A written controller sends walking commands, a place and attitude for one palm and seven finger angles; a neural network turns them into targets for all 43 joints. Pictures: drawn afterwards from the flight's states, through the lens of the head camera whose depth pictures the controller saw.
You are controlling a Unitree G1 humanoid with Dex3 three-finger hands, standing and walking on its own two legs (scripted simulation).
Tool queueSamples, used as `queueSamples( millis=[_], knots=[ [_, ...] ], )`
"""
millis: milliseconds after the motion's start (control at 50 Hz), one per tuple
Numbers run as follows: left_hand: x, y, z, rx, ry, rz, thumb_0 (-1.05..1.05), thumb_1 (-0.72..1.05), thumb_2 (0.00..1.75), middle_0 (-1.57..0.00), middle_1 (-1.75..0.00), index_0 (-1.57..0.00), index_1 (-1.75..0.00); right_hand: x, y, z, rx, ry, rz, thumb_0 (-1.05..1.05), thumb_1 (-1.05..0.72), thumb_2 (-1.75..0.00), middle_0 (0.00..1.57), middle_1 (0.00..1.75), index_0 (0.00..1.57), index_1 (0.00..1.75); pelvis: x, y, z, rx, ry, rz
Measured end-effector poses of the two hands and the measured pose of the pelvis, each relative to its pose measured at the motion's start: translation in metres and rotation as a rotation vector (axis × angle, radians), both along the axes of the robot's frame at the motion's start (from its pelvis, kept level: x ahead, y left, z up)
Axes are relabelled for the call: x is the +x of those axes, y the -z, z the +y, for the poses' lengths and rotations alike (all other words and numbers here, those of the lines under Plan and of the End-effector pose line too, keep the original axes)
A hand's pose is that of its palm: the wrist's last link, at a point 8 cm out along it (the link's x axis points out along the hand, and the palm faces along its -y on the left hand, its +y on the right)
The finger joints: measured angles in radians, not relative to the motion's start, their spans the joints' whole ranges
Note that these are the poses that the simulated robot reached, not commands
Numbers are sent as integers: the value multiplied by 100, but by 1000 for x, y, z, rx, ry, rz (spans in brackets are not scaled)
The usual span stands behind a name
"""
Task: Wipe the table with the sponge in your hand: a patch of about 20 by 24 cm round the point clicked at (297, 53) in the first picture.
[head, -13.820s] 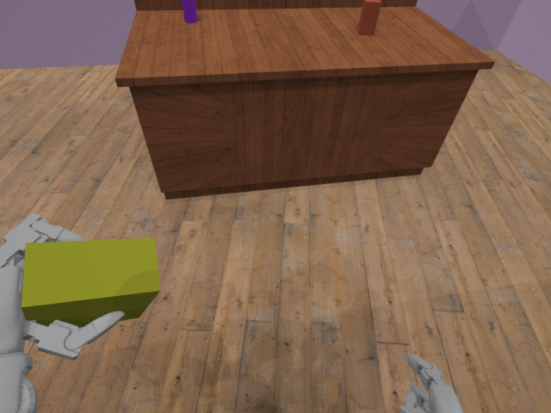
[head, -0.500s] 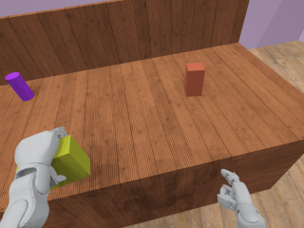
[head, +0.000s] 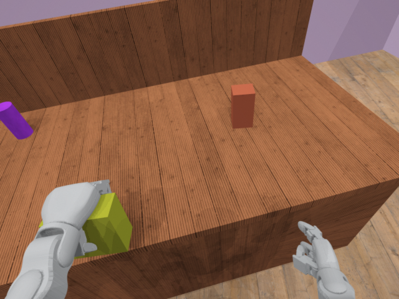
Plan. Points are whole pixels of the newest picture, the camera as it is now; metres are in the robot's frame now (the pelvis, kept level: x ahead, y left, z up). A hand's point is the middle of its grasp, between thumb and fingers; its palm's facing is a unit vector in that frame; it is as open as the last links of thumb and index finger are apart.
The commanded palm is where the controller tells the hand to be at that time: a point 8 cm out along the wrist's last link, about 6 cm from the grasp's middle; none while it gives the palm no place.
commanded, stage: move the sponge above the wiping area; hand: left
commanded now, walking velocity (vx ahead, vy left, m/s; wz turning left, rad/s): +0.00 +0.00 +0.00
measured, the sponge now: (94, 232) +0.21 +0.26 +0.03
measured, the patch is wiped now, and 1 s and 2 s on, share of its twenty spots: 0.00 0.00 0.00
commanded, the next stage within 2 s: none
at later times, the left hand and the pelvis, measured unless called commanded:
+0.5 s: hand (92, 207) +0.24 +0.26 +0.08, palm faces +0.04 -0.07 -1.00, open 10.0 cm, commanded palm +0.21 +0.28 +0.15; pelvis +0.01 +0.01 +0.00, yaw +0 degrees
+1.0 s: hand (78, 202) +0.24 +0.29 +0.08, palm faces +0.13 -0.03 -0.99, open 10.0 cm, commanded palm +0.21 +0.29 +0.13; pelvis +0.01 +0.01 +0.00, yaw +0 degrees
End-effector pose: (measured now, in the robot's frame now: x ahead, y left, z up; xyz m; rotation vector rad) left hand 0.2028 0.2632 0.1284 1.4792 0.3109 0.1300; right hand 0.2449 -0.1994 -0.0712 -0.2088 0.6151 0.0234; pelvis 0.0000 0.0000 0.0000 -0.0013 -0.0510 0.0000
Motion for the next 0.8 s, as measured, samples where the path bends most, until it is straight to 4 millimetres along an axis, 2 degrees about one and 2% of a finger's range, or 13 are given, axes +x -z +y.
queueSamples(
  millis=[60, 160, 200, 260, 320, 380, 460, 500, 580, 660, 720, 800],
  knots=[
    [3, -9, 1, 34, 46, -78, 0, -50, 103, -73, -132, -75, -132, -1, 1, -2, -12, 7, 15, 1, -90, -90, 20, 29, 20, 30, 4, 0, -2, -3, 7, 0],
    [5, -34, 30, 60, -104, -241, 0, -50, 102, -74, -132, -75, -132, -3, 5, -5, 6, 21, 51, 1, -90, -90, 20, 29, 20, 30, 9, -1, -2, -6, 12, 9],
    [4, -35, 44, 62, -189, -237, 0, -50, 102, -74, -132, -75, -132, -3, 6, -5, 13, 24, 62, 1, -90, -90, 20, 29, 20, 30, 10, -1, -1, -4, 9, 13],
    [3, -23, 52, 38, -265, -149, 0, -50, 102, -73, -132, -75, -132, 0, 7, -5, 22, 31, 57, 1, -90, -90, 20, 30, 20, 30, 11, -1, 2, -3, -1, 17],
    [4, -1, 41, -5, -219, -28, 0, -50, 102, -73, -132, -75, -132, 5, 6, -2, 17, 27, 38, 1, -90, -90, 20, 29, 20, 30, 11, 0, 6, -2, -7, 24],
    [6, 14, 17, -39, -79, 29, 0, -50, 102, -74, -132, -75, -132, 8, 4, 4, 1, 13, 19, 1, -90, -90, 20, 29, 20, 30, 11, 0, 10, -3, -9, 30],
    [11, 8, -4, -6, 81, -64, 0, -49, 102, -74, -132, -76, -132, 9, 3, 14, -10, -6, 19, 1, -90, -90, 20, 29, 20, 30, 13, 1, 11, -7, 1, 36],
    [14, -1, 0, 25, 79, -146, 0, -49, 102, -74, -132, -76, -132, 8, 3, 19, -1, -10, 33, 1, -90, -90, 20, 29, 20, 30, 14, 0, 11, -8, 7, 38],
    [19, -19, 29, 47, -89, -264, 0, -49, 102, -74, -132, -75, -132, 6, 5, 25, 34, -7, 65, 1, -90, -90, 20, 29, 20, 30, 14, 0, 11, -8, 12, 41],
    [16, -18, 55, 36, -266, -214, 0, -49, 102, -74, -132, -75, -132, 6, 5, 25, 54, -1, 70, 1, -90, -90, 20, 30, 20, 30, 13, 0, 13, -6, 4, 39],
    [10, -1, 52, 0, -280, -96, 0, -49, 102, -74, -132, -75, -132, 9, 3, 23, 50, 2, 52, 1, -90, -90, 20, 30, 20, 30, 11, 0, 16, -7, -7, 37],
    [6, 26, 26, -45, -136, 34, 0, -49, 102, -74, -132, -75, -132, 10, 2, 21, 16, -7, 29, 1, -90, -90, 20, 30, 20, 30, 9, 1, 18, -8, -14, 37]
  ],
)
